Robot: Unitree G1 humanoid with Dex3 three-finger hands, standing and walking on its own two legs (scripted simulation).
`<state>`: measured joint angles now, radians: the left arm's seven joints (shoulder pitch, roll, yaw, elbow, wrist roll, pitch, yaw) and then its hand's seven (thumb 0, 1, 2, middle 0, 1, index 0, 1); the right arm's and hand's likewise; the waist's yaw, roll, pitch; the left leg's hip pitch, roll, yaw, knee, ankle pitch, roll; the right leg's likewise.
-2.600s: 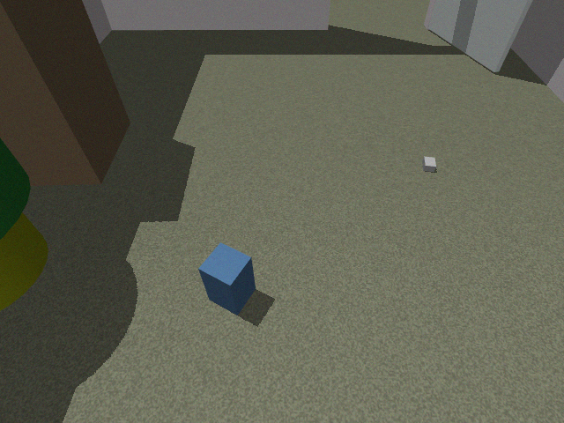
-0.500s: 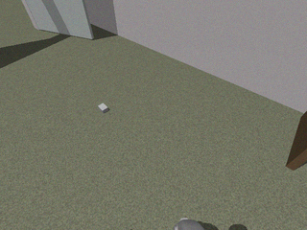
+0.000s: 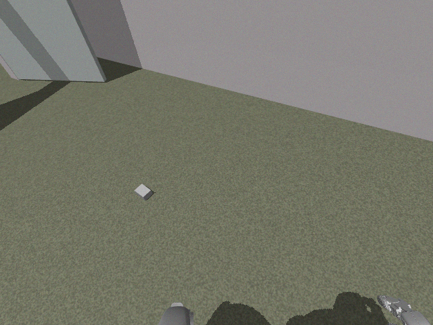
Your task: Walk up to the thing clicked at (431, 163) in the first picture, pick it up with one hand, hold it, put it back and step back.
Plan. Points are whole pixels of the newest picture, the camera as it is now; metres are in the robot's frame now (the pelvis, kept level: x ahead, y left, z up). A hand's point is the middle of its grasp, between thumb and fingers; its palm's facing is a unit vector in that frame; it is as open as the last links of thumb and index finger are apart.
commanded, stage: walk up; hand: left
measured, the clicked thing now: (143, 192) +0.90 +0.49 -0.73
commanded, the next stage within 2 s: none
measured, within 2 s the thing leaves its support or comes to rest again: neither
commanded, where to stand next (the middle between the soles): +0.41 +0.44 m, yaw -34 degrees
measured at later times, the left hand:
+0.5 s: hand (33, 258) +0.30 +0.46 -0.11, palm faces -0.18 -0.77 -0.61, open 7.3 cm
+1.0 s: hand (5, 207) +0.46 +0.63 -0.14, palm faces -0.37 -0.73 -0.57, open 7.4 cm
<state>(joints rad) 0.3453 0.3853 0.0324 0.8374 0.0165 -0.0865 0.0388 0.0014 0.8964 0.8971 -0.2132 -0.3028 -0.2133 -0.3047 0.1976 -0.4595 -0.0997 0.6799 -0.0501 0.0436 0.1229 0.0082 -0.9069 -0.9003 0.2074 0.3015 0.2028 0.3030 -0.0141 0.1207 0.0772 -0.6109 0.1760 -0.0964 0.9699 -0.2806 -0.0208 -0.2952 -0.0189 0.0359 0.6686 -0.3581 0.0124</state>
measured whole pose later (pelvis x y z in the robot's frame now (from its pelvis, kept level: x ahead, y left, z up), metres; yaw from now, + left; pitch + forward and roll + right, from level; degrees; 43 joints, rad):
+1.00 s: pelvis +0.27 +0.37 -0.02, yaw -23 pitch -1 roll +0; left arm 0.29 0.47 0.06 0.92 -0.02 -0.07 0.11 0.00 0.90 0.90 -0.21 -0.30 -0.21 -0.30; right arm 0.32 -0.42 -0.09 0.75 -0.06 0.05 0.06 0.01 -0.91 -0.90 0.21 0.30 0.20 0.30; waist -0.08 0.04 0.12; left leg -0.34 0.05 0.13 0.85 -0.48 0.04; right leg -0.61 0.00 -0.05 1.14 -0.46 -0.04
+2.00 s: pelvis +0.36 +0.49 -0.02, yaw -37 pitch -3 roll +2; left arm 0.15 0.38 0.04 0.91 0.00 0.02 -0.01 0.00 0.90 0.90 -0.21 -0.30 -0.21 -0.30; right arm 0.22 -0.42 -0.03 0.92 0.00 -0.06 -0.03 0.01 -0.91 -0.90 0.21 0.30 0.20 0.30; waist -0.01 -0.03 0.12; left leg -0.39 0.05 0.04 0.79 -0.35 -0.02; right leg -0.40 0.01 0.03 0.89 -0.46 -0.03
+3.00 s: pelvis +0.38 +0.49 +0.03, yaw -36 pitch -2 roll +0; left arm 0.05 0.35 0.04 1.13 0.00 0.02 -0.03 0.00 0.90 0.90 -0.21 -0.30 -0.21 -0.30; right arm 0.08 -0.36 0.00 1.13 -0.01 -0.03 0.00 0.01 -0.91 -0.90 0.21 0.30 0.20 0.30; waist 0.00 0.00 0.07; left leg -0.20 0.04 0.01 0.39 -0.16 -0.03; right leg -0.15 0.00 0.00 0.39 -0.21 0.00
